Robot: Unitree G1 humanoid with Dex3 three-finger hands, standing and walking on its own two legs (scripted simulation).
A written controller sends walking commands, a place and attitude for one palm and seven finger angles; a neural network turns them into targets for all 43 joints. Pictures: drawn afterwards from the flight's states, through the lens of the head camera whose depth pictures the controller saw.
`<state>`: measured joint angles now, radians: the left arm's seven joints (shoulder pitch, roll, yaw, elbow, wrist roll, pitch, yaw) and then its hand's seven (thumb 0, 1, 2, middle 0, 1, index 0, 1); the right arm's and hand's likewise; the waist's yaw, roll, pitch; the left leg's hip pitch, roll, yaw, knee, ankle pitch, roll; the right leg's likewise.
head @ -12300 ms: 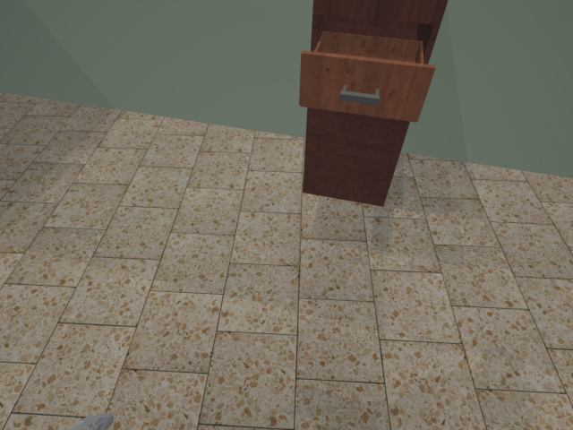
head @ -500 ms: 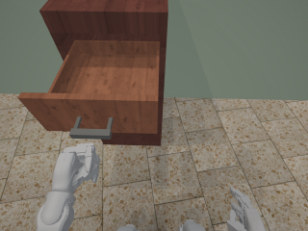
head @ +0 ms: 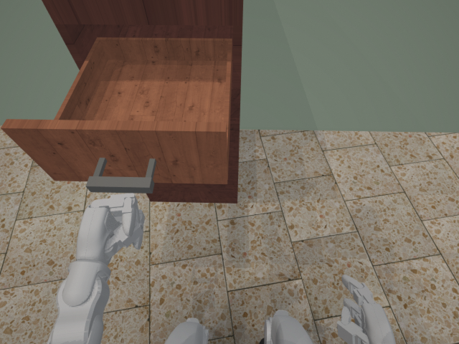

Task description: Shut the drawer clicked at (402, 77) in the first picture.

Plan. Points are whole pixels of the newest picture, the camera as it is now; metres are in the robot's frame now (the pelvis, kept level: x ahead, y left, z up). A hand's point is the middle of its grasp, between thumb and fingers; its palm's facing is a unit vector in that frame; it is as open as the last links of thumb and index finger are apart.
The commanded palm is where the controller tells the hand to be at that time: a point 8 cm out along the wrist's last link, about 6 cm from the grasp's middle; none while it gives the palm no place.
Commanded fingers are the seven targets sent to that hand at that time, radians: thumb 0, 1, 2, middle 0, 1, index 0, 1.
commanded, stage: bring the fist close to the handle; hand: left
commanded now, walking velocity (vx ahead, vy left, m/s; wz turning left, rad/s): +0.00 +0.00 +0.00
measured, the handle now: (123, 174) +0.39 +0.20 +0.06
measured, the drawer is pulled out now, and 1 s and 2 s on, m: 0.30 0.26 0.13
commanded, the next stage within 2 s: push the drawer shut in 0.24 s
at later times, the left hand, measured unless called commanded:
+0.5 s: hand (139, 222) +0.30 +0.16 +0.05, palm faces +0.00 -1.00 -0.06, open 3.3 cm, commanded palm +0.28 +0.22 +0.05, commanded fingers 0.00 0.90 0.90 -1.40 -1.60 -1.40 -1.60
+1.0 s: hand (141, 197) +0.35 +0.17 +0.04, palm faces -0.01 -1.00 -0.06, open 2.8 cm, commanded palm +0.34 +0.22 +0.05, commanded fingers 0.00 0.90 0.90 -1.40 -1.60 -1.40 -1.60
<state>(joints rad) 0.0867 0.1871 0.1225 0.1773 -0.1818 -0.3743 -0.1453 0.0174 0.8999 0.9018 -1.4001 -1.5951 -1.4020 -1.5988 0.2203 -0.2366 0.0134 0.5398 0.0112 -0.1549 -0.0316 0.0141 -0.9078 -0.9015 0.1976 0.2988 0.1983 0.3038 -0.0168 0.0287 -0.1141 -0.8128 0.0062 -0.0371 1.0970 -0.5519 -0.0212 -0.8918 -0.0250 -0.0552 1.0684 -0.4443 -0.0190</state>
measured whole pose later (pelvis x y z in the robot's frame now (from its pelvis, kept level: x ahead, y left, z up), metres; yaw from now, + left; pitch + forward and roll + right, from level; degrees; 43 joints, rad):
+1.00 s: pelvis -0.02 +0.01 +0.00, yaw +1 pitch +16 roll -1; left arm -0.27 0.23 0.15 0.50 -0.16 -0.38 -0.14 -0.04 0.78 0.93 -1.40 -1.60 -1.40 -1.60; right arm 0.23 -0.25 0.03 0.60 0.02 -0.12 -0.05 0.01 -0.91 -0.90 0.20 0.30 0.20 0.30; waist -0.03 0.03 -0.10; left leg -0.87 0.00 -0.05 1.11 -0.52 -0.01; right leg -0.93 -0.04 -0.06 1.06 -0.41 -0.01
